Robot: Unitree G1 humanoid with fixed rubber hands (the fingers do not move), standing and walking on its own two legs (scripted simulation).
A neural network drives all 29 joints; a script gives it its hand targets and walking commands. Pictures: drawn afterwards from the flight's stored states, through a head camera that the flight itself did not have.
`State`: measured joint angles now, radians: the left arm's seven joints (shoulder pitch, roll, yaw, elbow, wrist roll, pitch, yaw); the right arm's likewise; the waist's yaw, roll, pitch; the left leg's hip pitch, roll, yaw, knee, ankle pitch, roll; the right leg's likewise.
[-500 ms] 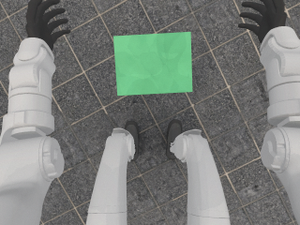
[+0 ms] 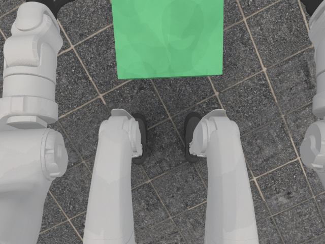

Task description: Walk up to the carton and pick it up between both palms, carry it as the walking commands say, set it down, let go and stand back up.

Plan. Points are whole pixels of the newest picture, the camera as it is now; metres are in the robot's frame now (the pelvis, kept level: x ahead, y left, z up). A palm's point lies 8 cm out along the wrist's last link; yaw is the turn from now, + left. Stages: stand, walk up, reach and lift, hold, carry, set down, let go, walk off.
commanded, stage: reach and lift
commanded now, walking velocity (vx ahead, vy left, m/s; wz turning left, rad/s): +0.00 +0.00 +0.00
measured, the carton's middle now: (167, 41) +0.53 +0.00 -0.43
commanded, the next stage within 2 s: none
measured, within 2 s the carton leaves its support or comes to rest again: neither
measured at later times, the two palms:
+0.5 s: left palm (79, 26) +0.53 +0.21 -0.27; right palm (267, 26) +0.54 -0.24 -0.27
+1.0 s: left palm (82, 35) +0.53 +0.25 -0.36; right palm (255, 34) +0.54 -0.25 -0.36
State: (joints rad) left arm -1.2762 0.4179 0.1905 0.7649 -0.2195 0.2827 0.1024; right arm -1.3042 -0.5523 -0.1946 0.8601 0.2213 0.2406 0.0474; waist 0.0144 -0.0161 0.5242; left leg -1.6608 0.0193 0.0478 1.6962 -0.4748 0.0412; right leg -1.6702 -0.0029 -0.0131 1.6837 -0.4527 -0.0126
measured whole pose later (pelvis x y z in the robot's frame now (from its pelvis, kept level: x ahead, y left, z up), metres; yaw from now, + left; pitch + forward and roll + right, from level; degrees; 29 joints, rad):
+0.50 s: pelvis +0.00 -0.02 -0.12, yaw +1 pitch +28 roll +2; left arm -1.30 0.45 0.17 0.87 -0.28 0.18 0.08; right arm -1.32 -0.49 -0.10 0.88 0.28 0.18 -0.07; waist -0.01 0.00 0.52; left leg -2.02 0.02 0.03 2.07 -0.53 0.01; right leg -2.05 -0.02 -0.04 2.08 -0.52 -0.06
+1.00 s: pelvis +0.01 +0.00 -0.19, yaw +2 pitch +29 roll +0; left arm -1.37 0.53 -0.04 1.08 -0.43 0.07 0.08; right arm -1.36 -0.59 -0.01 1.13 0.40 0.05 -0.01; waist 0.00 0.00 0.52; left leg -2.26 0.01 0.05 2.30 -0.54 0.05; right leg -2.26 -0.05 -0.03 2.30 -0.55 -0.04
